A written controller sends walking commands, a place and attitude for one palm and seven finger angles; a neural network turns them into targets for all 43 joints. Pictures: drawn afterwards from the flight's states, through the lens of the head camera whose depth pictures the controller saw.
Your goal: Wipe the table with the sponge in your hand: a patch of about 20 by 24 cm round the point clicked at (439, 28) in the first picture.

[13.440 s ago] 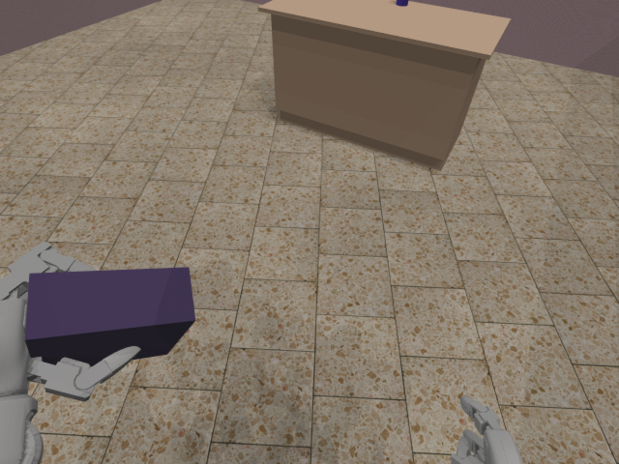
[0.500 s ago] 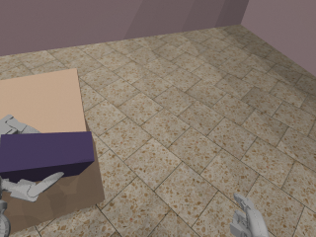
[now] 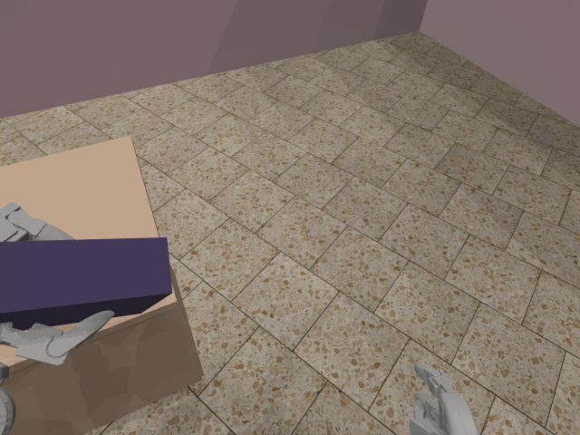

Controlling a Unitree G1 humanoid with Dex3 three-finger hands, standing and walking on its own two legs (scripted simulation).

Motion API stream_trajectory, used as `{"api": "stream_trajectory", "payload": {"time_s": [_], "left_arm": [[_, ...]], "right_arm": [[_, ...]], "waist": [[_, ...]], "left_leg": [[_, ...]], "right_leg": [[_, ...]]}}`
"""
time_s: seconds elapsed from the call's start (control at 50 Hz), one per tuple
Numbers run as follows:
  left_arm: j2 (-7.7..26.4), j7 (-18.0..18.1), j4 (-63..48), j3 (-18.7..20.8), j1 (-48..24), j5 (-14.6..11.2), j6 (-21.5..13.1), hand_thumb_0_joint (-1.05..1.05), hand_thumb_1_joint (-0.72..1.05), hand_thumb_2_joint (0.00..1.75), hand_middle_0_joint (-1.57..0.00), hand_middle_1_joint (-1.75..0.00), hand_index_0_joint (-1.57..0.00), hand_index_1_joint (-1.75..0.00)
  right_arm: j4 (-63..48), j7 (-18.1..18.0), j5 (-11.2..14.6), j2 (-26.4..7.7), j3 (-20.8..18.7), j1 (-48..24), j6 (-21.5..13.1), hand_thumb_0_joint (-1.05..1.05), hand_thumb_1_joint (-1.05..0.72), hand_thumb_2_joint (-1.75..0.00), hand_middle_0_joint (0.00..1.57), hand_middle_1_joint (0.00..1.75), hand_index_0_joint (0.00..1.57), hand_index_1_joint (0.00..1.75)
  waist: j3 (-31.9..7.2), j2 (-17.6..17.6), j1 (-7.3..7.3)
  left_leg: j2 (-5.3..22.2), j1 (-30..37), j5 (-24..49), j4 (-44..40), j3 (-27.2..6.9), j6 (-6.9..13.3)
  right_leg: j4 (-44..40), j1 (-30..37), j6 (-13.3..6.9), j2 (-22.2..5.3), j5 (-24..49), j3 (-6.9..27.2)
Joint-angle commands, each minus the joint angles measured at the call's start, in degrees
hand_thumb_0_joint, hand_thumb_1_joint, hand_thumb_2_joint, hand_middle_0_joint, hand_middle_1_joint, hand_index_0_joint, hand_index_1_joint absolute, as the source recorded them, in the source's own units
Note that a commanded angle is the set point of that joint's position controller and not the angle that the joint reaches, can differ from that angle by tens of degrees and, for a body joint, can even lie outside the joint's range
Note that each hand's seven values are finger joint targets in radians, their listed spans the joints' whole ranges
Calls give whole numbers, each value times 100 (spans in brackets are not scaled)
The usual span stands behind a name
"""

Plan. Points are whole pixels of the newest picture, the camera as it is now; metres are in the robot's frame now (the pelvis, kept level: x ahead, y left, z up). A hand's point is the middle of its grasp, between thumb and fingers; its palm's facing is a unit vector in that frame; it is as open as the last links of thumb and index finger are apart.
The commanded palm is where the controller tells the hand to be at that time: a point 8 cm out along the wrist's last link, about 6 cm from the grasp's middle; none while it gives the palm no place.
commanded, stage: shuffle to correct the standing spot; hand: left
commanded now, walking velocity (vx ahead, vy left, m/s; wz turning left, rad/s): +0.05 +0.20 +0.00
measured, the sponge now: (109, 283) +0.24 +0.20 +0.16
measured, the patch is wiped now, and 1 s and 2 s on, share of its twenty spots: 0.00 0.00 0.00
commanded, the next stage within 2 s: come to a stop and stand still in 0.82 s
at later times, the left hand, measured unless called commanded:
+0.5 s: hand out of the picture +0.23 +0.35 +0.19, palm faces +0.39 -0.80 -0.45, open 9.8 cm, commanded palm +0.17 +0.40 +0.20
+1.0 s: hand out of the picture +0.21 +0.50 +0.19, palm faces +0.39 -0.81 -0.43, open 9.8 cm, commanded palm +0.16 +0.54 +0.20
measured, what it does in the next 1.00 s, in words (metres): steps to the left: left foot, then right foot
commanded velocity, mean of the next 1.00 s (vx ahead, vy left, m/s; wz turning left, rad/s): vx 0.04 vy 0.16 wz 0.00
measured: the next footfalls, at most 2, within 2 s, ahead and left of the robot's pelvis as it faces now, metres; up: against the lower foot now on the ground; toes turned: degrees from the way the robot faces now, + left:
left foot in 0.28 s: +0.09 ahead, +0.22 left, +0.00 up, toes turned +4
right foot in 0.44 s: +0.05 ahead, +0.00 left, +0.00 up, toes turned -6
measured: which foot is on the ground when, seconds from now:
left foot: up 0.00-0.26, down 0.28-0.46, up 0.48-0.64, down 0.66-0.88, up 0.90-1.00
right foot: down 0.00-0.30, up 0.32-0.42, down 0.44-0.66, up 0.68-0.84, down 0.86-1.00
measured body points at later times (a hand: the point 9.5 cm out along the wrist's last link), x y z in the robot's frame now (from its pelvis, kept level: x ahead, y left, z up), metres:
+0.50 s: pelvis +0.01 +0.12 +0.00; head +0.04 +0.12 +0.45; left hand +0.20 +0.39 +0.21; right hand +0.21 -0.09 -0.08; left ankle +0.05 +0.22 -0.71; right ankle +0.02 +0.00 -0.72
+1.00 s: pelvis +0.00 +0.26 +0.01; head +0.01 +0.27 +0.46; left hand +0.18 +0.54 +0.22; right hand +0.16 +0.03 -0.08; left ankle +0.02 +0.36 -0.69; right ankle +0.00 +0.12 -0.72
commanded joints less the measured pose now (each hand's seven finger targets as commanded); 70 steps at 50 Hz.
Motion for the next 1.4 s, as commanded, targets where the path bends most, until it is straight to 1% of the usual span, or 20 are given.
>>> {"api": "stream_trajectory", "payload": {"time_s": [0.0, 0.06, 0.2, 0.26, 0.3, 0.4, 0.46, 0.54, 0.6, 0.66, 0.8, 0.82, 0.88, 0.94, 1.0, 1.04, 1.06, 1.1, 1.22, 1.38], "left_arm": [[1038, 140, -968, 774, 270, -233, -379, 0, 10, 130, -120, -160, -120, -160], [1090, 162, -690, 984, 645, -151, -503, 0, 10, 130, -120, -160, -120, -160], [1036, 203, -1251, 711, -24, -92, -469, 0, 10, 130, -120, -160, -120, -160], [1127, 145, -1830, 783, -33, -128, -472, 0, 10, 130, -120, -160, -120, -160], [1171, 148, -1850, 900, 74, -113, -507, 0, 10, 130, -120, -160, -120, -160], [985, 177, -1741, 776, 126, -140, -434, 0, 10, 130, -120, -160, -120, -160], [961, 177, -1093, 723, 300, -269, -305, 0, 10, 130, -120, -160, -120, -160], [1018, 196, -897, 800, -218, -156, -381, 0, 10, 130, -120, -160, -120, -160], [852, 143, -929, 594, -280, -114, -334, 0, 10, 130, -120, -160, -120, -160], [930, 92, -1387, 605, -228, -141, -331, 0, 10, 130, -120, -160, -120, -160], [1013, 213, -1857, 701, -13, -165, -355, 0, 10, 130, -120, -160, -120, -160], [1011, 210, -1653, 732, 120, -159, -346, 0, 10, 130, -120, -160, -120, -160], [880, 207, -867, 668, 278, -284, -316, 0, 10, 130, -120, -160, -120, -160], [1047, 223, -708, 869, -97, -178, -371, 0, 10, 130, -120, -160, -120, -160], [671, 162, -762, 464, -152, -80, -324, 0, 10, 130, -120, -160, -120, -160], [715, 125, -1367, 246, -699, -77, -315, 0, 10, 130, -120, -160, -120, -160], [809, 95, -1107, 379, -565, -87, -290, 0, 10, 130, -120, -160, -120, -160], [876, 100, -1578, 392, -903, -109, -272, 0, 10, 130, -120, -160, -120, -160], [794, 125, -1592, 383, -335, -84, -107, 0, 10, 130, -120, -160, -120, -160], [614, 7, -586, 250, -315, -152, 251, 0, 10, 130, -120, -160, -120, -160]], "right_arm": [[-743, 60, 35, -905, -473, -558, -157, 0, -90, -90, 20, 30, 20, 30], [-672, 17, 52, -750, -394, -660, -21, 0, -90, -90, 20, 30, 20, 30], [-698, -165, 46, -648, -513, -726, -206, 0, -90, -90, 20, 30, 20, 30], [-890, -226, 102, -933, -665, -595, -283, 0, -90, -90, 20, 30, 20, 30], [-865, -167, 70, -812, -593, -539, -393, 0, -90, -90, 20, 30, 20, 30], [-732, -14, 88, -828, -468, -701, -579, 0, -90, -90, 20, 30, 20, 30], [-737, 76, 68, -815, -533, -574, -325, 0, -90, -90, 20, 30, 20, 30], [-592, 11, 39, -702, -369, -766, -162, 0, -90, -90, 20, 30, 20, 30], [-625, -122, 87, -588, -402, -722, -93, 0, -90, -90, 20, 30, 20, 30], [-949, -203, 117, -769, -483, -613, -231, 0, -90, -90, 20, 30, 20, 30], [-710, -83, 12, -793, -367, -793, -587, 0, -90, -90, 20, 30, 20, 30], [-714, -66, 4, -789, -345, -775, -518, 0, -90, -90, 20, 30, 20, 30], [-595, 25, 37, -917, -554, -495, -242, 0, -90, -90, 20, 30, 20, 30], [-460, -17, 32, -773, -411, -643, -151, 0, -90, -90, 20, 30, 20, 30], [-440, -230, 80, -607, -405, -624, -163, 0, -90, -90, 20, 30, 20, 30], [-686, -341, 104, -860, -522, -742, -250, 0, -90, -90, 20, 30, 20, 30], [-634, -350, 92, -763, -485, -712, -305, 0, -90, -90, 20, 30, 20, 30], [-627, -354, 31, -610, -363, -910, -405, 0, -90, -90, 20, 30, 20, 30], [-484, -244, -48, -665, -315, -701, -584, 0, -90, -90, 20, 30, 20, 30], [-621, -265, 35, -651, -316, -694, -284, 0, -90, -90, 20, 30, 20, 30]], "waist": [[-721, -849, 64], [-726, -485, 105], [-653, -810, 110], [-1066, 1083, 92], [-1131, 1734, 103], [-1083, 1161, 191], [-705, -1608, 131], [-521, -970, 37], [-587, -335, 14], [-675, 1606, 57], [-1150, 1225, 206], [-1159, 849, 200], [-690, -1475, 73], [-587, -1044, 25], [-677, -86, -3], [-597, 1303, 86], [-578, 1144, 80], [-268, 1423, 49], [-945, 1333, 108], [-780, 122, 105]], "left_leg": [[395, -1842, -435, 2385, -801, -444], [691, -1828, -185, 2123, -770, -459], [288, 502, 883, -814, 364, -331], [1325, 1379, 2785, -1420, -1031, 221], [1594, 1342, 3583, -1567, -1378, 710], [1084, 246, 2309, -965, -511, 156], [284, -1461, -627, 1619, -327, -449], [899, -742, -608, 758, -859, -368], [202, 737, 835, -1189, 171, -397], [1536, 556, 1472, -2167, -1716, 459], [1061, 342, 1892, -1434, -926, 239], [949, -199, 1399, -1152, -886, 87], [412, -1482, -620, 1494, -739, -399], [859, -1080, -647, 1035, -1017, -364], [276, 762, 908, -1380, -59, -419], [1492, 780, 1260, -2260, -1921, 57], [1646, 329, -67, -2821, -2236, 120], [1744, 119, -972, -3270, -2557, 202], [1426, 839, -177, -2821, -1454, -162], [1218, 588, 27, -2763, -1009, -301]], "right_leg": [[-1932, 1594, -818, -2462, 2013, 3067], [-1474, 1651, -635, -1955, 2947, 1745], [-1053, 669, -145, -1394, 2465, 766], [977, -279, 465, -360, 311, 79], [1809, -808, 420, -131, -1404, 106], [-724, 854, 291, -224, 465, -13], [-1852, 1314, -760, -2531, 2378, 2985], [-1289, 627, -512, -2135, 2474, 1545], [-682, 162, 20, -1144, 1443, 570], [1658, -614, 463, -69, -1191, 87], [-818, 815, 294, -191, 197, -53], [-1314, 1452, 172, -439, 896, 186], [-2124, 1202, -972, -2771, 1126, 3110], [-1597, 836, -677, -2198, 1683, 1633], [-839, 302, -26, -743, 961, 349], [190, -138, 373, -47, -211, 197], [581, -61, 338, 110, -907, 424], [859, -310, 279, 71, -607, 691], [-1507, 719, 185, 263, 362, 403], [-2022, 1046, 117, 21, 966, 827]]}}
